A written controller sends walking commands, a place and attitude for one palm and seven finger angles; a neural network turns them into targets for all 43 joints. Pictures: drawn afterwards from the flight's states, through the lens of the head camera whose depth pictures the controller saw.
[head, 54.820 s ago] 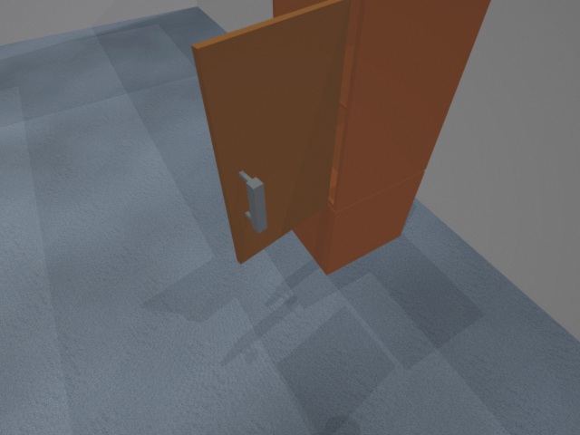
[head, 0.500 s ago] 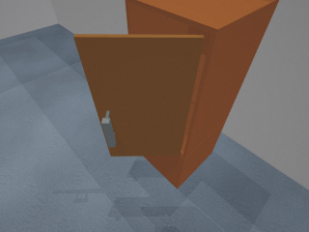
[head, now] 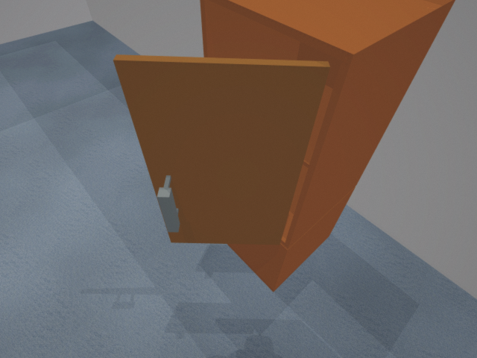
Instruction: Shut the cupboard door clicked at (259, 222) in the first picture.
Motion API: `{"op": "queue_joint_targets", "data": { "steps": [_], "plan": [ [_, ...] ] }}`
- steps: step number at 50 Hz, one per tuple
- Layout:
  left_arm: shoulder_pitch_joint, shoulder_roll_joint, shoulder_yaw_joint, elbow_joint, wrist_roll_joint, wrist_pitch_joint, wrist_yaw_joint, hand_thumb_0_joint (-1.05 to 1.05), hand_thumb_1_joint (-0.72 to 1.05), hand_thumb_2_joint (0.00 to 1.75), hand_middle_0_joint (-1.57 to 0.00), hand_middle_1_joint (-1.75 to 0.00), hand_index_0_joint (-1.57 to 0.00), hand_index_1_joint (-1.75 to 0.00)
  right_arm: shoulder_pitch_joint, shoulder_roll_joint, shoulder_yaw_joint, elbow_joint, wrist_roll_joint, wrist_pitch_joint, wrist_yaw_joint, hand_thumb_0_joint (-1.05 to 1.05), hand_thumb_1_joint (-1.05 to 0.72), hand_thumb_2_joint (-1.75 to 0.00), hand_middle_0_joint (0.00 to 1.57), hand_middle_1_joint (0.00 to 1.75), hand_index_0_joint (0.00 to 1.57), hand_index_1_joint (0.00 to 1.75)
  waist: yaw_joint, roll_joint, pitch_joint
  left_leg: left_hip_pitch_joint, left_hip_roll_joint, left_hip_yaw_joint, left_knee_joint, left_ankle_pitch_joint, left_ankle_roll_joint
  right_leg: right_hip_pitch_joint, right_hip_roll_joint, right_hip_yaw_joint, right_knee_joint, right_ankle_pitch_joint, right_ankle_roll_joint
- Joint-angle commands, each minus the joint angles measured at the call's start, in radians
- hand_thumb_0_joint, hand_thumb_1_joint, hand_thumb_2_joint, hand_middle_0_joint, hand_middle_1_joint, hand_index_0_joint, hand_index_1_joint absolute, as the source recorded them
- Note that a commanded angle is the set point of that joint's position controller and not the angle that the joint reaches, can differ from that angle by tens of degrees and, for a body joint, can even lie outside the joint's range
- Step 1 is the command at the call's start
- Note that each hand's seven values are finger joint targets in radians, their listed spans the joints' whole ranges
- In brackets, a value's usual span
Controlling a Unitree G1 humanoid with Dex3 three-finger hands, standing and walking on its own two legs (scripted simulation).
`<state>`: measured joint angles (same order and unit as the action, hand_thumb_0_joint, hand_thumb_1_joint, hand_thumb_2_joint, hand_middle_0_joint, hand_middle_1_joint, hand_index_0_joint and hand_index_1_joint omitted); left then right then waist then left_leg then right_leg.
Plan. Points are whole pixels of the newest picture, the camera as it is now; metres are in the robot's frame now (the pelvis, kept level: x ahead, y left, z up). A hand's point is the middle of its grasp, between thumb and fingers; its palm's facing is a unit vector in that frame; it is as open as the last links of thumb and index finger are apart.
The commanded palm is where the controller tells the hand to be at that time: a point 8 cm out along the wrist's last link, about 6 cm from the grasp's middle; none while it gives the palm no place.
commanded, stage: look again from close up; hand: left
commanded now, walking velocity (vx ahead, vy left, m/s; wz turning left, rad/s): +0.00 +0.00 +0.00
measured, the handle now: (171, 204) +0.46 +0.20 -0.10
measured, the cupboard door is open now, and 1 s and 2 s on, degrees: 47 47 47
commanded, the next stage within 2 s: raise the hand and make a fist in 0.02 s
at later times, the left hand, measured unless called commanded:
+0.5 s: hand (122, 347) +0.15 +0.21 -0.09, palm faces +0.09 -1.00 +0.00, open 6.4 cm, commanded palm +0.13 +0.26 -0.07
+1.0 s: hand (122, 334) +0.17 +0.21 -0.07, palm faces +0.06 -1.00 -0.03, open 4.0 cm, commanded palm +0.14 +0.25 -0.07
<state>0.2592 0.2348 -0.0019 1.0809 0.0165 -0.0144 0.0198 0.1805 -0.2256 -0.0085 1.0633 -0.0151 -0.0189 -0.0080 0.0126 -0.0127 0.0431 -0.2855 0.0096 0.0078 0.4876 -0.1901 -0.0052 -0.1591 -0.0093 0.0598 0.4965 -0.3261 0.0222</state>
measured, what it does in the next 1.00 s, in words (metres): lowers itself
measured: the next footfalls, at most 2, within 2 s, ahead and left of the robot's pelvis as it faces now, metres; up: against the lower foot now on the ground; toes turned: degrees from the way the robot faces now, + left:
none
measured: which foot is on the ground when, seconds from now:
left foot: down 0.00-1.00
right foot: down 0.00-1.00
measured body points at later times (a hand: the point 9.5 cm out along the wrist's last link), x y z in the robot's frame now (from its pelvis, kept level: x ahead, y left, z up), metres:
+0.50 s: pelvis -0.03 -0.02 -0.11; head +0.03 -0.01 +0.34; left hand +0.14 +0.26 -0.09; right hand +0.21 -0.25 -0.16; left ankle +0.04 +0.12 -0.74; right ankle -0.04 -0.13 -0.74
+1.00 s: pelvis -0.04 +0.01 -0.12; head +0.02 +0.02 +0.32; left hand +0.16 +0.27 -0.07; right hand +0.13 -0.23 -0.20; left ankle +0.04 +0.12 -0.74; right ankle -0.04 -0.13 -0.74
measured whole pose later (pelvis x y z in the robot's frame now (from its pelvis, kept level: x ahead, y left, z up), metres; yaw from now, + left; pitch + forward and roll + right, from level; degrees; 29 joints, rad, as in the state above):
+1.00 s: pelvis -0.04 +0.01 -0.12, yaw -1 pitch +17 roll -4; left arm 0.45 0.24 0.19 -0.03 -0.30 -0.42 -0.24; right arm 0.24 -0.21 -0.01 0.56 0.02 -0.21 -0.07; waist 0.01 0.04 -0.19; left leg -1.15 0.04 -0.06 1.31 -0.47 0.00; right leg -0.98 0.02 -0.04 1.29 -0.62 0.02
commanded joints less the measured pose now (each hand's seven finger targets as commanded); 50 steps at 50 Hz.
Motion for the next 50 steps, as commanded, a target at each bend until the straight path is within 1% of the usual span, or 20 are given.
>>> {"op": "queue_joint_targets", "data": {
  "steps": [1,5,6,7,8,9,10,12,13,14,15,17,20,21,22,25,29,38,46,50],
  "plan": [
    [0.008,0.168,0.033,-0.040,0.003,-0.020,0.010,0.00,0.90,0.90,-0.20,-0.30,-0.20,-0.30,-0.003,-0.159,-0.030,-0.036,0.005,-0.022,-0.012,0.00,-0.90,-0.90,0.20,0.30,0.20,0.30,-0.011,0.011,-0.051,0.132,0.086,-0.078,-0.066,0.159,0.038,-0.076,-0.082,0.059,-0.095,0.198,-0.049],
    [-0.016,0.186,0.033,-0.046,0.004,-0.019,0.009,0.00,0.90,0.90,-0.20,-0.30,-0.20,-0.30,-0.036,-0.179,-0.026,-0.038,0.005,-0.020,-0.012,0.00,-0.90,-0.90,0.20,0.30,0.20,0.30,-0.009,0.013,-0.044,0.137,0.086,-0.080,-0.072,0.182,0.037,-0.064,-0.088,0.054,-0.105,0.221,-0.045],
    [0.082,0.088,0.019,-0.034,0.010,-0.028,0.052,0.00,0.90,0.90,-0.20,-0.30,-0.20,-0.30,-0.024,-0.129,-0.024,-0.095,0.016,-0.014,-0.007,0.00,-0.90,-0.90,0.20,0.30,0.20,0.30,-0.008,0.025,-0.052,0.127,0.098,-0.021,0.107,0.232,0.007,-0.068,-0.119,0.094,-0.141,0.388,-0.019],
    [-0.778,0.781,0.573,-1.640,-0.110,-0.313,0.064,0.00,0.90,0.90,-0.20,-0.30,-0.20,-0.30,0.088,-0.269,-0.070,-0.328,0.026,-0.181,-0.097,0.00,-0.90,-0.90,0.20,0.30,0.20,0.30,-0.114,0.045,-0.363,0.424,0.037,-0.068,0.128,0.294,0.042,-0.086,-0.039,-0.078,0.130,0.448,-0.037],
    [0.025,0.147,0.101,-1.190,-0.133,-0.227,0.046,0.00,0.90,0.90,-0.22,-0.32,-0.22,-0.32,-0.020,-0.157,-0.024,-0.366,0.077,-0.257,-0.132,0.00,-0.90,-0.90,0.20,0.30,0.20,0.30,-0.020,0.329,-0.506,0.481,0.051,-0.054,0.097,0.494,0.036,-0.226,0.013,-0.156,0.259,0.235,-0.023],
    [0.258,-0.064,0.049,-1.221,-0.199,-0.110,0.038,0.00,0.90,0.90,-0.24,-0.34,-0.24,-0.34,-0.021,-0.111,-0.030,-0.411,0.054,-0.294,-0.106,0.00,-0.90,-0.90,0.20,0.30,0.20,0.30,-0.011,0.328,-0.468,0.368,0.041,-0.052,0.074,0.603,0.006,-0.199,0.026,-0.178,0.256,0.141,-0.030],
    [0.061,0.010,0.105,-1.161,-0.166,-0.133,0.043,0.00,0.90,0.90,-0.25,-0.36,-0.25,-0.36,0.004,-0.114,-0.047,-0.400,0.056,-0.313,-0.071,0.00,-0.90,-0.90,0.20,0.30,0.20,0.30,-0.073,0.140,-0.236,0.160,0.032,-0.063,0.102,0.411,0.007,-0.303,0.018,-0.161,0.171,0.119,-0.020],
    [0.236,0.011,0.207,-0.887,-0.201,-0.229,-0.019,0.00,0.90,0.90,-0.29,-0.40,-0.29,-0.40,-0.045,-0.122,-0.084,-0.429,0.036,-0.310,-0.048,0.00,-0.90,-0.90,0.20,0.30,0.20,0.30,-0.038,-0.101,0.044,-0.191,-0.005,-0.056,0.179,-0.016,-0.008,-0.456,0.020,-0.189,0.138,0.022,-0.026],
    [0.323,-0.010,0.249,-0.784,-0.229,-0.324,-0.072,0.00,0.90,0.90,-0.31,-0.42,-0.31,-0.42,-0.069,-0.108,-0.086,-0.452,0.032,-0.307,-0.041,0.00,-0.90,-0.90,0.20,0.30,0.20,0.30,-0.007,-0.214,0.065,-0.295,-0.013,-0.056,0.249,-0.054,-0.006,-0.535,0.026,-0.184,0.192,0.002,-0.027],
    [0.425,-0.005,0.292,-0.745,-0.256,-0.418,-0.150,0.00,0.90,0.90,-0.33,-0.44,-0.33,-0.44,-0.068,-0.106,-0.095,-0.469,0.034,-0.306,-0.027,0.00,-0.90,-0.90,0.20,0.30,0.20,0.30,0.044,-0.155,0.000,-0.322,-0.029,-0.035,0.322,0.027,-0.011,-0.514,0.019,-0.163,0.273,0.136,-0.043],
    [0.428,0.010,0.313,-0.768,-0.278,-0.517,-0.231,0.00,0.90,0.90,-0.35,-0.46,-0.35,-0.46,-0.082,-0.111,-0.099,-0.484,0.025,-0.308,-0.014,0.00,-0.90,-0.90,0.20,0.30,0.20,0.30,0.061,-0.165,-0.129,-0.359,-0.030,-0.021,0.407,0.079,-0.019,-0.534,0.014,-0.155,0.382,0.233,-0.041],
    [0.335,0.048,0.321,-0.795,-0.317,-0.668,-0.391,0.00,0.90,0.90,-0.38,-0.50,-0.38,-0.50,-0.097,-0.118,-0.106,-0.525,0.025,-0.325,-0.004,0.00,-0.90,-0.90,0.20,0.30,0.20,0.30,0.059,-0.117,-0.254,-0.456,-0.036,-0.010,0.533,0.030,-0.018,-0.625,0.004,-0.106,0.512,0.221,-0.035],
    [0.253,0.146,0.413,-0.898,-0.398,-0.654,-0.510,0.00,0.90,0.90,-0.44,-0.56,-0.44,-0.56,-0.099,-0.134,-0.109,-0.617,0.038,-0.323,-0.015,0.00,-0.90,-0.90,0.20,0.30,0.20,0.30,0.076,0.021,-0.408,-0.521,-0.038,0.012,0.627,-0.044,0.003,-0.642,-0.007,-0.012,0.542,0.065,-0.034],
    [0.203,0.143,0.415,-0.925,-0.431,-0.615,-0.519,0.00,0.90,0.90,-0.46,-0.58,-0.46,-0.58,-0.094,-0.125,-0.106,-0.641,0.047,-0.321,-0.022,0.00,-0.90,-0.90,0.20,0.30,0.20,0.30,0.069,0.053,-0.414,-0.561,-0.040,0.023,0.614,-0.170,0.002,-0.674,-0.002,-0.001,0.506,-0.192,-0.041],
    [0.156,0.161,0.426,-1.010,-0.448,-0.603,-0.511,0.00,0.90,0.90,-0.47,-0.60,-0.47,-0.60,-0.108,-0.129,-0.103,-0.674,0.054,-0.327,-0.037,0.00,-0.90,-0.90,0.20,0.30,0.20,0.30,0.066,0.039,-0.387,-0.588,-0.028,0.008,0.646,-0.218,0.010,-0.721,0.001,0.031,0.479,-0.297,-0.037],
    [0.030,0.180,0.363,-1.321,-0.420,-0.617,-0.458,0.00,0.90,0.90,-0.53,-0.66,-0.53,-0.66,-0.051,-0.124,-0.090,-0.678,0.041,-0.339,-0.068,0.00,-0.90,-0.90,0.20,0.30,0.20,0.30,0.016,0.073,-0.511,-0.542,0.003,-0.023,0.723,-0.142,0.033,-0.735,0.013,0.055,0.520,-0.140,-0.018],
    [-0.004,0.157,0.287,-1.366,-0.368,-0.575,-0.414,0.00,0.90,0.90,-0.60,-0.74,-0.60,-0.74,-0.025,-0.120,-0.076,-0.625,0.037,-0.328,-0.095,0.00,-0.90,-0.90,0.20,0.30,0.20,0.30,-0.035,0.063,-0.426,-0.574,0.016,-0.050,0.741,-0.132,0.048,-0.817,0.045,-0.015,0.568,-0.104,-0.031],
    [0.195,0.141,0.330,-1.289,-0.374,-0.383,-0.348,0.00,0.90,0.90,-0.77,-0.92,-0.77,-0.92,-0.053,-0.097,-0.070,-0.656,0.053,-0.274,-0.088,0.00,-0.90,-0.90,0.20,0.30,0.20,0.30,0.041,0.059,-0.472,-0.559,0.010,-0.066,0.643,-0.148,0.030,-0.759,0.044,-0.076,0.560,-0.152,-0.037],
    [0.173,0.099,0.251,-1.283,-0.333,-0.472,-0.263,0.00,0.90,0.90,-0.92,-1.08,-0.92,-1.08,-0.035,-0.108,-0.061,-0.666,0.038,-0.260,-0.073,0.00,-0.90,-0.90,0.20,0.30,0.20,0.30,0.003,0.036,-0.394,-0.590,0.013,-0.086,0.615,-0.269,0.026,-0.845,0.050,-0.112,0.584,-0.244,-0.044],
    [0.151,0.117,0.229,-1.358,-0.312,-0.499,-0.248,0.00,0.90,0.90,-0.99,-1.16,-0.99,-1.16,-0.026,-0.123,-0.056,-0.683,0.035,-0.258,-0.070,0.00,-0.90,-0.90,0.20,0.30,0.20,0.30,0.009,0.119,-0.436,-0.544,0.014,-0.103,0.582,-0.319,0.023,-0.857,0.049,-0.124,0.610,-0.239,-0.054]
  ]
}}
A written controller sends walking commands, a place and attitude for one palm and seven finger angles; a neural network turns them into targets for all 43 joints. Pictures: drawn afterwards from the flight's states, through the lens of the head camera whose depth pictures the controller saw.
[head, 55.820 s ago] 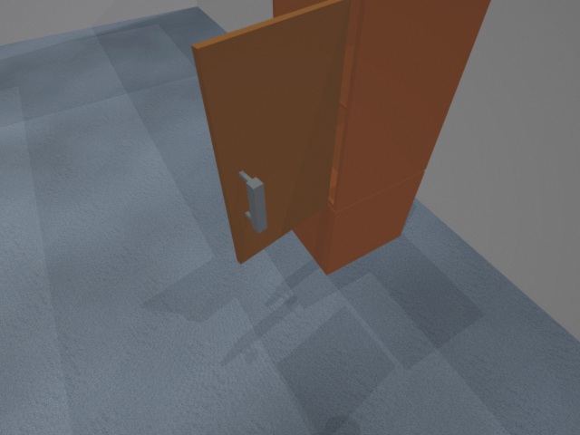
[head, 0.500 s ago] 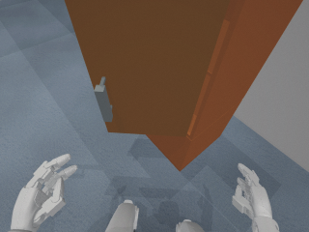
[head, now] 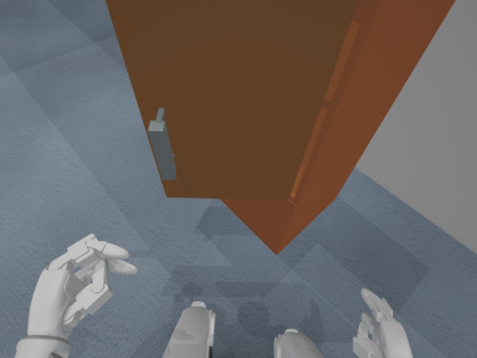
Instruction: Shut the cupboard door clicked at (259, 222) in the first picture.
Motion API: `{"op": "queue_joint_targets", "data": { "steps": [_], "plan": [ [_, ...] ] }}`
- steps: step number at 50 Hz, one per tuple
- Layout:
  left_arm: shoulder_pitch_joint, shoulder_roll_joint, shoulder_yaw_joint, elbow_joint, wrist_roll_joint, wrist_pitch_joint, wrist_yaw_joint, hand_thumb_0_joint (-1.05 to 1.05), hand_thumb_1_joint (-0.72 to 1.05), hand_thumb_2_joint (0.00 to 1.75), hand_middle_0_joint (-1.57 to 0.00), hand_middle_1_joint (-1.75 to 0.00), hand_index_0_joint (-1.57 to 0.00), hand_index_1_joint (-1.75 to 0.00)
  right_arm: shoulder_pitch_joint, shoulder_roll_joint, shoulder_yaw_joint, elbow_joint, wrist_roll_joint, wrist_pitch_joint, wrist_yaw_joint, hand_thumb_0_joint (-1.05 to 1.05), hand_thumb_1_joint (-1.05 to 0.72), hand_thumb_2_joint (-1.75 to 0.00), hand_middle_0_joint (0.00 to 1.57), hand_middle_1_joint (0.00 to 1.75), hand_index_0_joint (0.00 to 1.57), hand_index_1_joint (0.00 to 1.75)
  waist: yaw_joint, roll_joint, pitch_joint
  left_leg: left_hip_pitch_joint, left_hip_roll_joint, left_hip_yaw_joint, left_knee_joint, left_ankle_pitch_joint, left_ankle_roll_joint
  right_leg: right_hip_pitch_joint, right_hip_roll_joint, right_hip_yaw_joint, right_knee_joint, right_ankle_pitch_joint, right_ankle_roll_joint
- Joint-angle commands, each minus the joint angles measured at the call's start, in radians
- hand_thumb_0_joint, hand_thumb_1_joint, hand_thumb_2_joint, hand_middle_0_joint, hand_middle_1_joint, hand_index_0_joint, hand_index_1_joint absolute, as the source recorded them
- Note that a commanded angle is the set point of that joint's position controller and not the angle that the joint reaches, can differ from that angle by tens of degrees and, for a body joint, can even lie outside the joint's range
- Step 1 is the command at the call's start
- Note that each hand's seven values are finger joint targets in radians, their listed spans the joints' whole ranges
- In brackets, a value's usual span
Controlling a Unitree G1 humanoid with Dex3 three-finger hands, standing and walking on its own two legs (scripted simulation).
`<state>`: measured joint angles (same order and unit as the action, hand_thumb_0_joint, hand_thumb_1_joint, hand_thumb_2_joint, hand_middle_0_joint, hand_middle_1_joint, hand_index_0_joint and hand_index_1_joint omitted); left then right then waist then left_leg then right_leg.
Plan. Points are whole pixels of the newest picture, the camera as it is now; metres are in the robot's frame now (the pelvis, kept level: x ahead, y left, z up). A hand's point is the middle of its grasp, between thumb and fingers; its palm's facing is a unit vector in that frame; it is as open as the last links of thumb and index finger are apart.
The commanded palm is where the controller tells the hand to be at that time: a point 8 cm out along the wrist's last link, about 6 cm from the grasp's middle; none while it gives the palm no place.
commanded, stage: raise the hand and make a fist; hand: left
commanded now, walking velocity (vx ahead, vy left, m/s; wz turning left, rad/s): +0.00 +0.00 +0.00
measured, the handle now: (165, 145) +0.49 +0.19 +0.02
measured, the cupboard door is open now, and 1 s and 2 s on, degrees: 47 47 47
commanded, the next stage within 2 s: bring the fist close to the handle in 1.04 s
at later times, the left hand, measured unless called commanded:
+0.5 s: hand (117, 282) +0.22 +0.20 +0.05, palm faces +0.06 -1.00 -0.04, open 3.1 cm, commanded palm +0.20 +0.24 +0.05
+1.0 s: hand (130, 270) +0.23 +0.18 +0.05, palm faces +0.05 -1.00 -0.04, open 3.1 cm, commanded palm +0.21 +0.23 +0.05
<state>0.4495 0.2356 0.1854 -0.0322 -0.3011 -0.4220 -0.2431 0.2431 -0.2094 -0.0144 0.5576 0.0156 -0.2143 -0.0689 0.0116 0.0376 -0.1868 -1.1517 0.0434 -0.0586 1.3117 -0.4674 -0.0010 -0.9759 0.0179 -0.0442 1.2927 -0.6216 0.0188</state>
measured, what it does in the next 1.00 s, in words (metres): stands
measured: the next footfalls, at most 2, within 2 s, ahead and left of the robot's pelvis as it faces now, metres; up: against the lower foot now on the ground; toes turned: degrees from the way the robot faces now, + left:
none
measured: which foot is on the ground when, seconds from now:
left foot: down 0.00-1.00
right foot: down 0.00-1.00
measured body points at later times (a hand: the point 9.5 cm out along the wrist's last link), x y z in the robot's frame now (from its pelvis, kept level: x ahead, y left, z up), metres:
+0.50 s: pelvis +0.00 +0.00 +0.00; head +0.06 +0.02 +0.45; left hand +0.21 +0.25 +0.05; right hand +0.21 -0.21 -0.07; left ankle +0.08 +0.12 -0.61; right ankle +0.01 -0.14 -0.61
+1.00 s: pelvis +0.01 -0.01 +0.00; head +0.08 +0.00 +0.44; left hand +0.23 +0.23 +0.05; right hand +0.20 -0.24 -0.08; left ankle +0.08 +0.12 -0.61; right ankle +0.01 -0.14 -0.61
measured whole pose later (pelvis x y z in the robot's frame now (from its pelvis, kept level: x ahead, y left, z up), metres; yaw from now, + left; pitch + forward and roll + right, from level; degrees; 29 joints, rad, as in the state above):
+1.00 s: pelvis +0.01 -0.01 +0.00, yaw +0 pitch +18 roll -4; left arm 0.39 0.23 0.13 -0.03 -0.26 -0.41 -0.19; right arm 0.23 -0.22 0.00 0.50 0.01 -0.13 -0.05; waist 0.01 0.05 -0.20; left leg -1.15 0.05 -0.07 1.32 -0.49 -0.02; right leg -0.97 0.02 -0.05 1.30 -0.65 0.00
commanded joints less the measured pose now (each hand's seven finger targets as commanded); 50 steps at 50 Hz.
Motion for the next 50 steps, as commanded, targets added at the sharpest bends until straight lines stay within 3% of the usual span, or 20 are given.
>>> {"op": "queue_joint_targets", "data": {
  "steps": [1,9,13,17,19,26,30,35,42,48,50],
  "plan": [
    [-0.020,0.104,0.026,-0.246,0.011,-0.089,0.020,0.00,0.90,0.90,-1.01,-1.18,-1.01,-1.18,-0.088,-0.137,-0.049,-0.183,0.005,-0.060,-0.008,0.00,-0.90,-0.90,0.20,0.30,0.20,0.30,0.007,0.064,-0.196,0.329,-0.019,-0.039,-0.251,-0.050,0.019,-0.041,0.022,-0.024,-0.189,0.060,-0.050],
    [-0.024,0.119,0.033,-0.247,0.036,-0.050,0.061,0.00,0.90,0.90,-1.15,-1.34,-1.15,-1.34,-0.077,-0.141,-0.042,-0.198,0.001,-0.021,-0.003,0.00,-0.90,-0.90,0.20,0.30,0.20,0.30,0.005,0.080,-0.184,0.339,-0.019,-0.052,-0.273,-0.064,0.015,-0.027,0.032,-0.039,-0.190,0.079,-0.053],
    [-0.049,0.095,-0.003,-0.254,0.041,-0.047,0.063,0.00,0.90,0.90,-1.23,-1.42,-1.23,-1.42,-0.080,-0.140,-0.036,-0.207,0.000,-0.016,0.002,0.00,-0.90,-0.90,0.20,0.30,0.20,0.30,-0.011,0.085,-0.178,0.347,-0.020,-0.047,-0.265,-0.064,0.015,-0.037,0.029,-0.038,-0.201,0.080,-0.050],
    [-0.060,0.098,0.002,-0.225,0.039,-0.041,0.053,0.00,0.90,0.90,-1.30,-1.50,-1.30,-1.50,-0.072,-0.141,-0.032,-0.210,-0.001,-0.009,0.002,0.00,-0.90,-0.90,0.20,0.30,0.20,0.30,-0.015,0.053,-0.171,0.326,-0.022,-0.039,-0.248,-0.047,0.018,-0.026,0.031,-0.035,-0.208,0.081,-0.050],
    [-0.072,0.115,0.011,-0.225,0.041,-0.039,0.051,0.00,0.90,0.90,-1.30,-1.50,-1.30,-1.50,-0.070,-0.141,-0.030,-0.209,-0.002,-0.007,0.001,0.00,-0.90,-0.90,0.20,0.30,0.20,0.30,-0.009,0.075,-0.170,0.321,-0.023,-0.036,-0.244,-0.045,0.019,-0.023,0.034,-0.029,-0.208,0.081,-0.052],
    [-0.084,0.107,0.017,-0.211,0.025,-0.043,0.042,0.00,0.90,0.90,-1.30,-1.50,-1.30,-1.50,-0.067,-0.138,-0.031,-0.210,-0.003,-0.004,0.002,0.00,-0.90,-0.90,0.20,0.30,0.20,0.30,-0.007,0.033,-0.200,0.310,-0.028,-0.012,-0.204,0.039,0.023,0.005,0.030,-0.015,-0.214,0.119,-0.049],
    [-0.089,0.110,0.019,-0.232,0.025,-0.050,0.041,0.00,0.90,0.90,-1.30,-1.50,-1.30,-1.50,-0.065,-0.139,-0.034,-0.207,-0.003,-0.003,0.002,0.00,-0.90,-0.90,0.20,0.30,0.20,0.30,-0.001,0.049,-0.237,0.320,-0.028,-0.004,-0.188,0.089,0.024,0.019,0.027,-0.010,-0.201,0.158,-0.050],
    [-0.081,0.104,0.013,-0.200,0.026,-0.039,0.042,0.00,0.90,0.90,-1.30,-1.50,-1.30,-1.50,-0.064,-0.137,-0.036,-0.206,0.000,0.009,0.002,0.00,-0.90,-0.90,0.20,0.30,0.20,0.30,-0.006,0.031,-0.204,0.298,-0.029,0.004,-0.185,0.082,0.026,0.021,0.026,0.000,-0.218,0.151,-0.046],
    [-0.084,0.104,0.023,-0.191,0.021,-0.050,0.051,0.00,0.90,0.90,-1.30,-1.50,-1.30,-1.50,-0.061,-0.134,-0.039,-0.206,-0.001,0.019,0.002,0.00,-0.90,-0.90,0.20,0.30,0.20,0.30,-0.006,0.004,-0.215,0.283,-0.030,0.015,-0.167,0.102,0.027,0.036,0.023,0.015,-0.219,0.173,-0.041],
    [-0.092,0.104,0.011,-0.209,0.027,-0.064,0.049,0.00,0.90,0.90,-1.30,-1.50,-1.30,-1.50,-0.060,-0.137,-0.039,-0.208,-0.001,0.024,0.003,0.00,-0.90,-0.90,0.20,0.30,0.20,0.30,-0.007,0.036,-0.225,0.307,-0.030,0.012,-0.177,0.105,0.026,0.028,0.024,0.006,-0.209,0.181,-0.044],
    [-0.082,0.102,0.013,-0.194,0.030,-0.057,0.050,0.00,0.90,0.90,-1.30,-1.50,-1.30,-1.50,-0.059,-0.138,-0.039,-0.209,-0.001,0.029,0.002,0.00,-0.90,-0.90,0.20,0.30,0.20,0.30,-0.009,0.013,-0.222,0.308,-0.028,0.011,-0.176,0.109,0.029,0.027,0.026,0.004,-0.210,0.190,-0.043]
  ]
}}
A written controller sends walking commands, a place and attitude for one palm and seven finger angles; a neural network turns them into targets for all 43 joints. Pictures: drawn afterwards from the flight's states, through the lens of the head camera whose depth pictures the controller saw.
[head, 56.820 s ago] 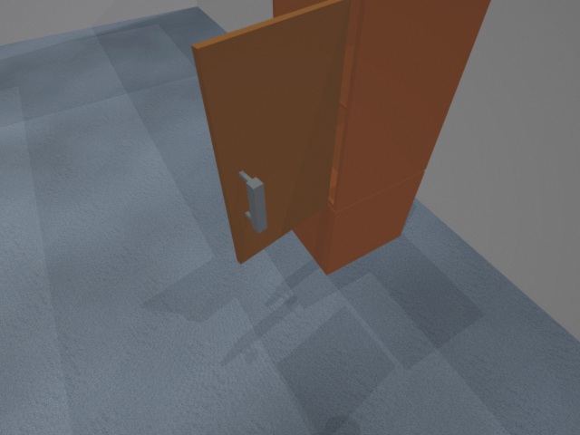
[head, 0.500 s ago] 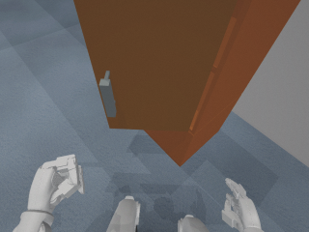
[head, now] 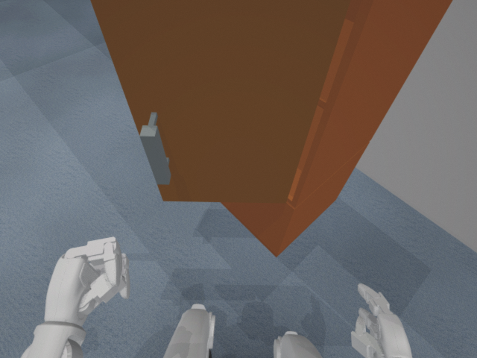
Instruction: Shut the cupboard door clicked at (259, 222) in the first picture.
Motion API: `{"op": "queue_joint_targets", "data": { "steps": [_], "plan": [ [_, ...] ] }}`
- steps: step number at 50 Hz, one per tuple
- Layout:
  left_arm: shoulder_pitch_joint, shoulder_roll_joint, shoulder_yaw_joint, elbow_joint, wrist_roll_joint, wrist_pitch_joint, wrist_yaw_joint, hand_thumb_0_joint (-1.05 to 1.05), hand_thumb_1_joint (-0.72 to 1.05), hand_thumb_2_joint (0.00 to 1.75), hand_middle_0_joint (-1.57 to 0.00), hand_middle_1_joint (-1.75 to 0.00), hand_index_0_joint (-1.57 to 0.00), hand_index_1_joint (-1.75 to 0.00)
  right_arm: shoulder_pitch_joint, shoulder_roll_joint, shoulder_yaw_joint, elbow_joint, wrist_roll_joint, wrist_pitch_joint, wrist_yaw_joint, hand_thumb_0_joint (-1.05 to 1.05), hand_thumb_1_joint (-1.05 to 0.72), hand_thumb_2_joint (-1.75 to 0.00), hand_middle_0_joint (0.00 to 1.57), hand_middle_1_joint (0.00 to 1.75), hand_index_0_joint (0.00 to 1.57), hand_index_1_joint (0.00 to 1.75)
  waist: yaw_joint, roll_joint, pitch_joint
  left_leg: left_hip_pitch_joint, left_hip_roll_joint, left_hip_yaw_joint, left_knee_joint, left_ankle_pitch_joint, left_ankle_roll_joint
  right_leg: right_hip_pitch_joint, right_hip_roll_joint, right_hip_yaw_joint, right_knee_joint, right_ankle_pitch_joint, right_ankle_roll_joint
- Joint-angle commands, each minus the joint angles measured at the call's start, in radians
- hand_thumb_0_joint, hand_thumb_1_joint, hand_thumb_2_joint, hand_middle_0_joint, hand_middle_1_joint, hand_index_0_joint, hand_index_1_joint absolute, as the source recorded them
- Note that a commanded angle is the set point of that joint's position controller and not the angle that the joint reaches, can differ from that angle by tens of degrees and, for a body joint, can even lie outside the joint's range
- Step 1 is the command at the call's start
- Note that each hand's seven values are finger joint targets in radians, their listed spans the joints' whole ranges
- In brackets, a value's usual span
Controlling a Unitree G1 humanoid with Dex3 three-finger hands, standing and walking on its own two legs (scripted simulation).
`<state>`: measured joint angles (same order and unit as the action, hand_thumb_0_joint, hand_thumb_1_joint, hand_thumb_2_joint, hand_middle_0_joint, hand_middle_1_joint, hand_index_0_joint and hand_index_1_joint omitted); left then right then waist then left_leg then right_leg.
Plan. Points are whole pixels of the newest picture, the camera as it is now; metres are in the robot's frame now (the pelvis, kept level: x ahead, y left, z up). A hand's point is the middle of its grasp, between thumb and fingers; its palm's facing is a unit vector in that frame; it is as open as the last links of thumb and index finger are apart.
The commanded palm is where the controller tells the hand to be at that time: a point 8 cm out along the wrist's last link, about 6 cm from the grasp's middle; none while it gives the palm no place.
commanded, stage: raise the hand and make a fist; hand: left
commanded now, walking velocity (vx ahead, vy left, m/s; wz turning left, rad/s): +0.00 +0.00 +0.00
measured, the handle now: (159, 149) +0.48 +0.20 +0.03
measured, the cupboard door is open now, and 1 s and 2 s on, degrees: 47 47 44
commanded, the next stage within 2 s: bring the fist close to the handle in 0.04 s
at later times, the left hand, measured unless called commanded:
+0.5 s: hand (138, 245) +0.28 +0.18 +0.04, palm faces +0.01 -1.00 -0.02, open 3.1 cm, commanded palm +0.27 +0.23 +0.04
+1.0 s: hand (160, 203) +0.36 +0.17 +0.03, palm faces +0.04 -1.00 -0.02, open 3.1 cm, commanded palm +0.34 +0.21 +0.03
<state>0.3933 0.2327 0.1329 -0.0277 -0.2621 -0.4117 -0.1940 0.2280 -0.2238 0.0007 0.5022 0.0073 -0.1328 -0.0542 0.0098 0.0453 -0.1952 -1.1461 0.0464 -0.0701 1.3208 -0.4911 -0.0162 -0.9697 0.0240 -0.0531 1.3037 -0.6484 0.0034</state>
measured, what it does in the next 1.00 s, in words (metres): stands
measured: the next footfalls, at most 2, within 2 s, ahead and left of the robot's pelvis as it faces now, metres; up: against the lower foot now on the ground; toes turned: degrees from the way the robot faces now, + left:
none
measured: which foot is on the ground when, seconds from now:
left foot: down 0.00-1.00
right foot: down 0.00-1.00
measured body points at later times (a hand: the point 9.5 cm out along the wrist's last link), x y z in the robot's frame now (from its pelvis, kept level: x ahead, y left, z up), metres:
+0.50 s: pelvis +0.00 +0.00 +0.00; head +0.07 +0.02 +0.44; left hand +0.27 +0.24 +0.04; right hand +0.18 -0.23 -0.09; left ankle +0.07 +0.13 -0.61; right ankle -0.01 -0.13 -0.61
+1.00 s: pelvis +0.00 +0.01 +0.00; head +0.09 +0.02 +0.44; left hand +0.35 +0.22 +0.03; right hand +0.14 -0.24 -0.11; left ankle +0.07 +0.13 -0.61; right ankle +0.00 -0.13 -0.61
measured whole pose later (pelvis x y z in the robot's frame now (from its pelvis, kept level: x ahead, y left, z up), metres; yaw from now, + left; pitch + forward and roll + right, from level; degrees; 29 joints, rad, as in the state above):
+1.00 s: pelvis +0.00 +0.01 +0.00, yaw -1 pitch +21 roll -3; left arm -0.20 0.22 0.15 0.49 -0.17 -0.44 -0.09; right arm 0.23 -0.24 0.01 0.59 -0.01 -0.04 -0.02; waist -0.04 0.03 -0.19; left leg -1.20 0.05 -0.04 1.32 -0.48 -0.01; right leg -1.04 0.02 -0.03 1.31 -0.64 0.01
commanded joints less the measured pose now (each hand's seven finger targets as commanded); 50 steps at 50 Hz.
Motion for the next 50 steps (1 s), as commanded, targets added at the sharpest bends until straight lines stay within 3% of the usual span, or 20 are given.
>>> {"op": "queue_joint_targets", "data": {
  "steps": [1,4,7,9,11,15,20,23,24,26,31,34,37,39,40,42,48,50],
  "plan": [
    [-0.028,0.102,0.064,-0.192,-0.011,-0.065,-0.001,0.00,0.90,0.90,-1.30,-1.50,-1.30,-1.50,-0.044,-0.124,-0.055,-0.154,0.008,-0.051,-0.013,0.00,-0.90,-0.90,0.20,0.30,0.20,0.30,-0.010,-0.004,-0.208,0.300,-0.031,0.022,-0.185,0.131,0.043,0.020,0.020,0.012,-0.222,0.218,-0.026],
    [-0.035,0.120,0.080,-0.198,-0.014,-0.065,-0.004,0.00,0.90,0.90,-1.30,-1.50,-1.30,-1.50,-0.040,-0.125,-0.055,-0.151,0.007,-0.045,-0.013,0.00,-0.90,-0.90,0.20,0.30,0.20,0.30,-0.006,0.007,-0.214,0.299,-0.031,0.021,-0.182,0.141,0.044,0.030,0.023,0.013,-0.218,0.228,-0.029],
    [-0.038,0.101,0.067,-0.180,-0.017,-0.065,-0.009,0.00,0.90,0.90,-1.30,-1.50,-1.30,-1.50,-0.044,-0.122,-0.052,-0.156,0.008,-0.043,-0.012,0.00,-0.90,-0.90,0.20,0.30,0.20,0.30,-0.010,-0.011,-0.199,0.288,-0.033,0.023,-0.182,0.123,0.043,0.025,0.020,0.017,-0.228,0.209,-0.026],
    [-0.133,0.118,0.066,-0.169,-0.009,-0.073,-0.008,0.00,0.90,0.90,-1.30,-1.50,-1.30,-1.50,-0.038,-0.129,-0.048,-0.143,0.005,-0.044,-0.018,0.00,-0.90,-0.90,0.20,0.30,0.20,0.30,-0.027,-0.006,-0.177,0.267,-0.030,0.020,-0.164,0.102,0.046,-0.006,0.022,0.020,-0.223,0.181,-0.027],
    [-0.191,0.099,0.046,-0.143,-0.005,-0.078,-0.009,0.00,0.90,0.90,-1.30,-1.50,-1.30,-1.50,-0.040,-0.132,-0.046,-0.138,0.003,-0.048,-0.017,0.00,-0.90,-0.90,0.20,0.30,0.20,0.30,-0.034,0.007,-0.183,0.266,-0.031,0.019,-0.160,0.074,0.045,-0.034,0.019,0.019,-0.220,0.151,-0.027],
    [-0.274,0.099,0.030,-0.126,0.004,-0.072,-0.002,0.00,0.90,0.90,-1.30,-1.50,-1.30,-1.50,-0.039,-0.139,-0.044,-0.129,0.003,-0.053,-0.017,0.00,-0.90,-0.90,0.20,0.30,0.20,0.30,-0.032,0.026,-0.228,0.297,-0.030,0.010,-0.170,0.069,0.045,-0.040,0.019,0.014,-0.212,0.154,-0.031],
    [-0.321,0.122,0.062,-0.062,0.016,-0.033,0.018,0.00,0.90,0.90,-1.30,-1.50,-1.30,-1.50,-0.036,-0.143,-0.044,-0.122,0.004,-0.035,-0.011,0.00,-0.90,-0.90,0.20,0.30,0.20,0.30,-0.016,0.022,-0.269,0.313,-0.029,0.016,-0.180,0.110,0.043,-0.015,0.018,0.014,-0.211,0.194,-0.032],
    [-0.375,0.113,0.060,-0.026,0.021,-0.023,0.038,0.00,0.90,0.90,-1.30,-1.50,-1.30,-1.50,-0.034,-0.141,-0.041,-0.116,0.003,-0.024,-0.004,0.00,-0.90,-0.90,0.20,0.30,0.20,0.30,-0.020,0.021,-0.249,0.312,-0.029,0.015,-0.194,0.095,0.039,-0.016,0.017,0.009,-0.218,0.185,-0.031],
    [-0.397,0.125,0.073,-0.011,0.026,-0.026,0.046,0.00,0.90,0.90,-1.30,-1.50,-1.30,-1.50,-0.028,-0.145,-0.044,-0.112,0.002,-0.021,-0.006,0.00,-0.90,-0.90,0.20,0.30,0.20,0.30,-0.025,0.001,-0.254,0.311,-0.025,0.011,-0.191,0.101,0.042,-0.018,0.021,0.008,-0.214,0.189,-0.031],
    [-0.432,0.093,0.041,0.004,0.036,-0.034,0.055,0.00,0.90,0.90,-1.30,-1.50,-1.30,-1.50,-0.030,-0.141,-0.043,-0.107,0.000,-0.018,-0.001,0.00,-0.90,-0.90,0.20,0.30,0.20,0.30,-0.028,0.030,-0.261,0.327,-0.026,0.016,-0.190,0.111,0.039,-0.029,0.016,0.006,-0.211,0.199,-0.031],
    [-0.522,0.076,0.015,0.077,0.057,-0.052,0.073,0.00,0.90,0.90,-1.30,-1.50,-1.30,-1.50,-0.013,-0.150,-0.047,-0.087,-0.005,-0.008,0.006,0.00,-0.90,-0.90,0.20,0.30,0.20,0.30,-0.043,0.014,-0.270,0.347,-0.023,0.005,-0.198,0.107,0.035,-0.049,0.013,-0.001,-0.208,0.204,-0.031],
    [-0.590,0.113,0.050,0.138,0.066,-0.060,0.082,0.00,0.90,0.90,-1.30,-1.50,-1.30,-1.50,-0.004,-0.156,-0.048,-0.073,-0.008,0.005,0.005,0.00,-0.90,-0.90,0.20,0.30,0.20,0.30,-0.044,0.004,-0.272,0.324,-0.023,0.011,-0.186,0.114,0.037,-0.047,0.015,0.005,-0.204,0.211,-0.032],
    [-0.678,0.087,0.032,0.167,0.074,-0.072,0.092,0.00,0.90,0.90,-1.30,-1.50,-1.30,-1.50,-0.004,-0.154,-0.050,-0.061,-0.009,0.014,0.010,0.00,-0.90,-0.90,0.20,0.30,0.20,0.30,-0.051,0.030,-0.295,0.357,-0.022,0.012,-0.186,0.126,0.032,-0.067,0.010,0.002,-0.199,0.223,-0.032],
    [-0.695,0.125,0.073,0.189,0.074,-0.081,0.100,0.00,0.90,0.90,-1.30,-1.50,-1.30,-1.50,0.008,-0.160,-0.053,-0.054,-0.011,0.019,0.011,0.00,-0.90,-0.90,0.20,0.30,0.20,0.30,-0.041,0.024,-0.323,0.366,-0.020,0.009,-0.184,0.150,0.031,-0.054,0.015,0.004,-0.193,0.241,-0.035],
    [-0.722,0.105,0.053,0.190,0.077,-0.087,0.101,0.00,0.90,0.90,-1.30,-1.50,-1.30,-1.50,0.003,-0.157,-0.054,-0.051,-0.012,0.021,0.013,0.00,-0.90,-0.90,0.20,0.30,0.20,0.30,-0.048,0.020,-0.347,0.381,-0.020,0.013,-0.177,0.171,0.033,-0.054,0.011,0.005,-0.190,0.261,-0.032],
    [-0.726,0.102,0.056,0.230,0.076,-0.091,0.100,0.00,0.90,0.90,-1.30,-1.50,-1.30,-1.50,0.009,-0.155,-0.055,-0.042,-0.011,0.028,0.016,0.00,-0.90,-0.90,0.20,0.30,0.20,0.30,-0.044,0.025,-0.346,0.382,-0.019,0.017,-0.175,0.190,0.029,-0.050,0.012,0.007,-0.189,0.280,-0.032],
    [-0.862,0.090,0.043,0.331,0.089,-0.101,0.102,0.00,0.90,0.90,-1.30,-1.50,-1.30,-1.50,0.026,-0.159,-0.058,-0.021,-0.013,0.049,0.021,0.00,-0.90,-0.90,0.20,0.30,0.20,0.30,-0.071,0.012,-0.326,0.364,-0.018,0.017,-0.166,0.169,0.030,-0.079,0.011,0.009,-0.191,0.272,-0.028],
    [-0.893,0.121,0.075,0.346,0.092,-0.113,0.108,0.00,0.90,0.90,-1.30,-1.50,-1.30,-1.50,0.032,-0.163,-0.061,-0.015,-0.015,0.053,0.020,0.00,-0.90,-0.90,0.20,0.30,0.20,0.30,-0.062,0.019,-0.355,0.370,-0.018,0.018,-0.156,0.193,0.030,-0.074,0.010,0.014,-0.182,0.293,-0.030]
  ]
}}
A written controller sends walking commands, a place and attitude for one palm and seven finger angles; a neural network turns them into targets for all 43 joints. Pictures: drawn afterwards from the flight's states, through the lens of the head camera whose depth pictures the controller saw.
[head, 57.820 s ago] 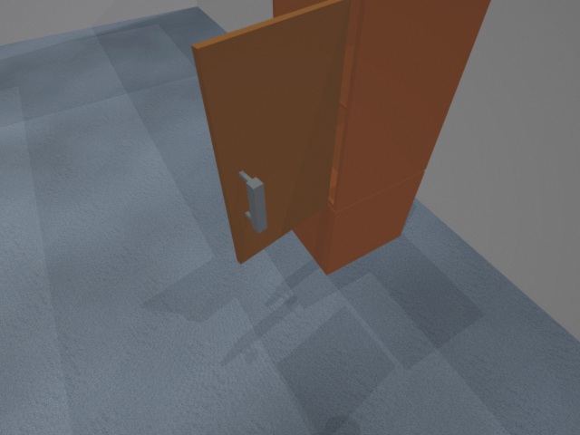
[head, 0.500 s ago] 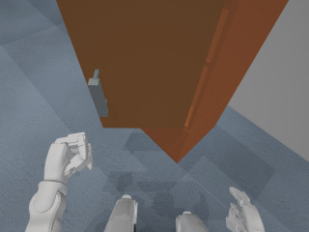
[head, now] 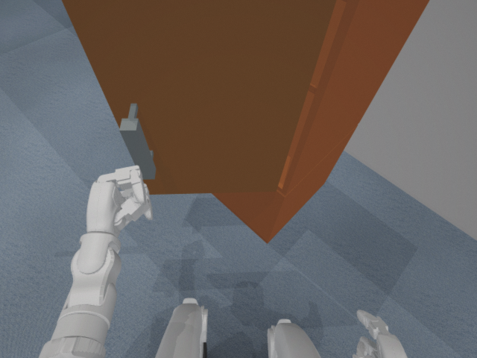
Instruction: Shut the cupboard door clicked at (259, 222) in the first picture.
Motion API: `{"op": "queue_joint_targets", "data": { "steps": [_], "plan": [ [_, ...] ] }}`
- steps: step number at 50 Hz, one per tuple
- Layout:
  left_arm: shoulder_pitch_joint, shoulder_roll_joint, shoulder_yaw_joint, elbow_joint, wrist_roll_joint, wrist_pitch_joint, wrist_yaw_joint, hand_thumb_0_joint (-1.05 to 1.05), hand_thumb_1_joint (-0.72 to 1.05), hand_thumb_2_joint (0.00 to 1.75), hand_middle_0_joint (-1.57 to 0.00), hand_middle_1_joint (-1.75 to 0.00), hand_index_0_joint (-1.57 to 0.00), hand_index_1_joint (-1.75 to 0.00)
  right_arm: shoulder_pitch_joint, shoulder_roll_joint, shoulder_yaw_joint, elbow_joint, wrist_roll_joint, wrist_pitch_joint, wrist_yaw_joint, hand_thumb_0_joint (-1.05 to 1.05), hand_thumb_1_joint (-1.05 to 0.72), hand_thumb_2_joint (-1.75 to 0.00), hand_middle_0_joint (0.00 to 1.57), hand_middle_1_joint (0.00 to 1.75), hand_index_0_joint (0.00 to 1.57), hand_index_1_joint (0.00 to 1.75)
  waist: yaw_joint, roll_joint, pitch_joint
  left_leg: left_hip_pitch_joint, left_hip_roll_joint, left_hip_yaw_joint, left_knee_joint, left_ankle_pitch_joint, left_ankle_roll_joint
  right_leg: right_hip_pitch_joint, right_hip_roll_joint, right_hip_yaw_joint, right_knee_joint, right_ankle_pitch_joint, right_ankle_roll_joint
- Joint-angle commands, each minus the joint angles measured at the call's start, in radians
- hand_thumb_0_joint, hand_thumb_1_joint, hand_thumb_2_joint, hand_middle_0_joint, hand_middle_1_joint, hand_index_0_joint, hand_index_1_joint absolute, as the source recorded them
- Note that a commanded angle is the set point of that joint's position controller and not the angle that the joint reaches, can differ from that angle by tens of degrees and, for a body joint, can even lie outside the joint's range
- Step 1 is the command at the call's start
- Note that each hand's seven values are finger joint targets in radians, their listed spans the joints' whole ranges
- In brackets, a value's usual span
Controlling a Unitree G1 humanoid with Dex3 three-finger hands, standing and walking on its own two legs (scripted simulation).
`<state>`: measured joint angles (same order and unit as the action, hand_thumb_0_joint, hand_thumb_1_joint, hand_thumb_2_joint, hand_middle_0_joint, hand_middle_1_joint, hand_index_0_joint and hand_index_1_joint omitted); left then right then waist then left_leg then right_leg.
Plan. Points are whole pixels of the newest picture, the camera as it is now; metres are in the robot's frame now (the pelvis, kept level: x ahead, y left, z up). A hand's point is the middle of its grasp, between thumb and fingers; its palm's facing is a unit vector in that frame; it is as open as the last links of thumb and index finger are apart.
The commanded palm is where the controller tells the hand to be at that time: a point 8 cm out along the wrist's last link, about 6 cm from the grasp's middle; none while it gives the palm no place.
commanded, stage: bring the fist close to the handle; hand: left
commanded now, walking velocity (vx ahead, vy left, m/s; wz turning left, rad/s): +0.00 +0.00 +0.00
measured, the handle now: (141, 143) +0.48 +0.21 +0.03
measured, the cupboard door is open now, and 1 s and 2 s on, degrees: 47 44 24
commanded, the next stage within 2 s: push the door shut along its arc in 0.54 s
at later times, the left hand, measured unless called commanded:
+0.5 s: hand (148, 192) +0.38 +0.17 +0.03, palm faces +0.08 -1.00 -0.02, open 3.1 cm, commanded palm +0.36 +0.21 +0.03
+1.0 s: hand (153, 171) +0.42 +0.17 +0.03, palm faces -0.01 -1.00 -0.03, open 3.1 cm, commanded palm +0.41 +0.20 +0.03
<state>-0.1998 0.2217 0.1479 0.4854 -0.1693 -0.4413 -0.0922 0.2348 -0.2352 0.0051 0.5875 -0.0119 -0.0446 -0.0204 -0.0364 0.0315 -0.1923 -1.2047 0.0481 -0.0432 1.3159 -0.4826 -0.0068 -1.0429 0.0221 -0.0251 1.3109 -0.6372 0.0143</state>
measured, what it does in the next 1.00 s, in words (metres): stands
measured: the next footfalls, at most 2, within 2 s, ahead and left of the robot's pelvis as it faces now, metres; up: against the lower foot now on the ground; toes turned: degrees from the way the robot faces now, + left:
none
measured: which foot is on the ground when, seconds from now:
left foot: down 0.00-1.00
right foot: down 0.00-1.00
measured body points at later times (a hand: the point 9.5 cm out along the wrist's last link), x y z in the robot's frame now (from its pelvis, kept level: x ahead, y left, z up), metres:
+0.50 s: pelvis +0.00 +0.00 +0.00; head +0.10 +0.01 +0.44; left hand +0.37 +0.23 +0.03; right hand +0.11 -0.26 -0.12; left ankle +0.07 +0.12 -0.61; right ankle +0.00 -0.13 -0.61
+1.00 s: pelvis -0.01 +0.00 -0.01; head +0.10 +0.01 +0.43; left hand +0.41 +0.22 +0.03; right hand +0.10 -0.26 -0.13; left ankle +0.07 +0.12 -0.61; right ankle +0.00 -0.13 -0.61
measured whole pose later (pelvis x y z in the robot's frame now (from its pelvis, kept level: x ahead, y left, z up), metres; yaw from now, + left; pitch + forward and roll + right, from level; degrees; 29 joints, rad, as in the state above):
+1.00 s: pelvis -0.01 +0.00 -0.01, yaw +0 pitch +23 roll -3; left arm -0.54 0.30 0.23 0.86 -0.15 -0.51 -0.19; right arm 0.24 -0.24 0.00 0.63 -0.01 0.00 -0.02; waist -0.06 0.03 -0.19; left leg -1.28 0.05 -0.05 1.35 -0.48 -0.01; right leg -1.12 0.03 -0.03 1.35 -0.64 0.01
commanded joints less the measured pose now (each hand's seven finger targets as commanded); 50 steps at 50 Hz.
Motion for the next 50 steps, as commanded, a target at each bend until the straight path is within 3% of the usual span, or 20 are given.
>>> {"op": "queue_joint_targets", "data": {
  "steps": [1,6,9,12,15,17,19,20,22,23,24,28,33,35,36,38,39,42,45,50],
  "plan": [
    [-0.304,0.102,0.036,-0.149,0.000,-0.086,0.006,0.00,0.90,0.90,-1.30,-1.50,-1.30,-1.50,0.027,-0.146,-0.065,-0.099,0.004,-0.033,-0.011,0.00,-0.90,-0.90,0.20,0.30,0.20,0.30,-0.023,0.023,-0.361,0.436,-0.020,-0.009,-0.151,0.190,0.021,-0.003,0.013,-0.017,-0.191,0.288,-0.040],
    [-0.401,0.141,0.077,-0.055,0.008,-0.106,0.009,0.00,0.90,0.90,-1.30,-1.50,-1.30,-1.50,0.043,-0.148,-0.066,-0.076,0.000,-0.018,-0.009,0.00,-0.90,-0.90,0.20,0.30,0.20,0.30,-0.032,0.003,-0.361,0.393,-0.022,-0.002,-0.130,0.181,0.023,-0.003,0.014,-0.005,-0.185,0.295,-0.035],
    [-0.375,0.193,0.138,-0.025,0.002,-0.116,0.005,0.00,0.90,0.90,-1.30,-1.50,-1.30,-1.50,0.049,-0.152,-0.069,-0.082,-0.001,-0.009,-0.007,0.00,-0.90,-0.90,0.20,0.30,0.20,0.30,-0.006,0.010,-0.405,0.378,-0.026,0.008,-0.126,0.197,0.025,0.036,0.016,0.006,-0.179,0.319,-0.037],
    [-0.337,0.151,0.098,-0.068,-0.004,-0.121,-0.012,0.00,0.90,0.90,-1.30,-1.50,-1.30,-1.50,0.042,-0.144,-0.070,-0.094,0.004,0.001,0.002,0.00,-0.90,-0.90,0.20,0.30,0.20,0.30,0.001,0.048,-0.433,0.429,-0.024,0.014,-0.142,0.236,0.020,0.049,0.015,0.000,-0.177,0.356,-0.039],
    [-0.333,0.161,0.106,-0.054,-0.011,-0.115,-0.020,0.00,0.90,0.90,-1.30,-1.50,-1.30,-1.50,0.049,-0.150,-0.072,-0.091,0.009,0.010,0.000,0.00,-0.90,-0.90,0.20,0.30,0.20,0.30,-0.015,-0.009,-0.395,0.392,-0.023,0.015,-0.140,0.215,0.027,0.051,0.017,0.006,-0.190,0.351,-0.031],
    [-0.377,0.132,0.075,-0.062,-0.012,-0.119,-0.022,0.00,0.90,0.90,-1.30,-1.50,-1.30,-1.50,0.048,-0.146,-0.072,-0.085,0.010,0.011,-0.002,0.00,-0.90,-0.90,0.20,0.30,0.20,0.30,-0.032,0.017,-0.365,0.398,-0.022,0.013,-0.144,0.188,0.026,0.026,0.015,0.002,-0.199,0.321,-0.031],
    [-0.364,0.173,0.113,-0.074,-0.014,-0.131,-0.016,0.00,0.90,0.90,-1.30,-1.50,-1.30,-1.50,0.052,-0.153,-0.073,-0.087,0.009,0.009,-0.007,0.00,-0.90,-0.90,0.20,0.30,0.20,0.30,-0.018,0.011,-0.379,0.397,-0.023,0.007,-0.144,0.186,0.026,0.031,0.019,0.002,-0.193,0.310,-0.036],
    [-0.392,0.142,0.081,-0.069,-0.011,-0.135,-0.016,0.00,0.90,0.90,-1.30,-1.50,-1.30,-1.50,0.044,-0.149,-0.071,-0.080,0.009,0.009,-0.008,0.00,-0.90,-0.90,0.20,0.30,0.20,0.30,-0.035,0.007,-0.365,0.401,-0.023,0.009,-0.145,0.171,0.028,0.016,0.014,0.002,-0.200,0.297,-0.032],
    [-0.406,0.126,0.067,-0.061,-0.009,-0.146,-0.015,0.00,0.90,0.90,-1.30,-1.50,-1.30,-1.50,0.046,-0.149,-0.074,-0.071,0.007,0.006,-0.008,0.00,-0.90,-0.90,0.20,0.30,0.20,0.30,-0.038,0.009,-0.363,0.410,-0.024,0.006,-0.142,0.164,0.027,0.003,0.014,0.000,-0.202,0.286,-0.032],
    [-0.396,0.156,0.098,-0.050,-0.009,-0.149,-0.013,0.00,0.90,0.90,-1.30,-1.50,-1.30,-1.50,0.047,-0.151,-0.074,-0.070,0.006,0.006,-0.009,0.00,-0.90,-0.90,0.20,0.30,0.20,0.30,-0.025,0.004,-0.364,0.401,-0.023,0.005,-0.143,0.159,0.025,0.010,0.015,0.001,-0.201,0.278,-0.035],
    [-0.404,0.161,0.094,-0.041,-0.004,-0.152,-0.013,0.00,0.90,0.90,-1.30,-1.50,-1.30,-1.50,0.051,-0.155,-0.072,-0.071,0.005,0.004,-0.011,0.00,-0.90,-0.90,0.20,0.30,0.20,0.30,-0.033,0.009,-0.361,0.397,-0.024,0.001,-0.143,0.153,0.028,-0.001,0.018,-0.002,-0.196,0.268,-0.036],
    [-0.420,0.132,0.070,-0.040,0.000,-0.150,-0.013,0.00,0.90,0.90,-1.30,-1.50,-1.30,-1.50,0.043,-0.151,-0.074,-0.070,0.004,0.005,-0.007,0.00,-0.90,-0.90,0.20,0.30,0.20,0.30,-0.029,0.034,-0.385,0.428,-0.024,0.001,-0.146,0.156,0.024,-0.010,0.014,-0.002,-0.199,0.266,-0.036],
    [-0.392,0.167,0.102,-0.028,0.000,-0.139,-0.016,0.00,0.90,0.90,-1.30,-1.50,-1.30,-1.50,0.038,-0.151,-0.071,-0.080,0.007,0.014,-0.005,0.00,-0.90,-0.90,0.20,0.30,0.20,0.30,-0.017,0.019,-0.370,0.404,-0.024,0.006,-0.153,0.161,0.023,0.015,0.015,0.000,-0.198,0.278,-0.037],
    [-0.449,0.182,0.102,-0.026,0.008,-0.143,-0.022,0.00,0.90,0.90,-1.30,-1.50,-1.30,-1.50,0.042,-0.153,-0.069,-0.074,0.007,0.015,-0.007,0.00,-0.90,-0.90,0.20,0.30,0.20,0.30,-0.030,0.039,-0.374,0.412,-0.023,0.001,-0.146,0.161,0.024,-0.004,0.015,0.000,-0.193,0.278,-0.037],
    [-0.475,0.161,0.076,-0.013,0.011,-0.142,-0.029,0.00,0.90,0.90,-1.30,-1.50,-1.30,-1.50,0.044,-0.151,-0.068,-0.070,0.007,0.015,-0.007,0.00,-0.90,-0.90,0.20,0.30,0.20,0.30,-0.044,0.034,-0.359,0.413,-0.022,-0.003,-0.145,0.151,0.024,-0.020,0.016,-0.002,-0.195,0.266,-0.036],
    [-0.550,0.184,0.091,0.033,0.009,-0.145,-0.039,0.00,0.90,0.90,-1.30,-1.50,-1.30,-1.50,0.047,-0.156,-0.067,-0.059,0.008,0.015,-0.013,0.00,-0.90,-0.90,0.20,0.30,0.20,0.30,-0.060,0.008,-0.330,0.382,-0.023,-0.004,-0.137,0.112,0.028,-0.035,0.017,0.005,-0.206,0.232,-0.034],
    [-0.587,0.202,0.101,0.029,0.010,-0.153,-0.046,0.00,0.90,0.90,-1.30,-1.50,-1.30,-1.50,0.055,-0.159,-0.069,-0.056,0.008,0.011,-0.018,0.00,-0.90,-0.90,0.20,0.30,0.20,0.30,-0.063,0.013,-0.350,0.390,-0.022,-0.007,-0.128,0.117,0.030,-0.042,0.019,0.004,-0.196,0.232,-0.036],
    [-0.651,0.175,0.068,0.074,0.014,-0.148,-0.069,0.00,0.90,0.90,-1.30,-1.50,-1.30,-1.50,0.059,-0.160,-0.069,-0.041,0.008,0.005,-0.017,0.00,-0.90,-0.90,0.20,0.30,0.20,0.30,-0.064,0.078,-0.385,0.446,-0.019,-0.021,-0.129,0.135,0.021,-0.084,0.015,-0.005,-0.184,0.232,-0.043],
    [-0.667,0.228,0.117,0.164,0.008,-0.129,-0.090,0.00,0.90,0.90,-1.30,-1.50,-1.30,-1.50,0.074,-0.167,-0.067,-0.036,0.009,0.010,-0.017,0.00,-0.90,-0.90,0.20,0.30,0.20,0.30,-0.063,0.036,-0.393,0.409,-0.020,-0.016,-0.113,0.148,0.028,-0.066,0.017,0.002,-0.183,0.247,-0.040],
    [-0.779,0.229,0.097,0.220,0.015,-0.118,-0.127,0.00,0.90,0.90,-1.30,-1.50,-1.30,-1.50,0.096,-0.168,-0.067,-0.025,0.013,0.020,-0.012,0.00,-0.90,-0.90,0.20,0.30,0.20,0.30,-0.085,0.057,-0.399,0.418,-0.017,-0.027,-0.104,0.155,0.029,-0.106,0.019,-0.003,-0.173,0.240,-0.042]
  ]
}}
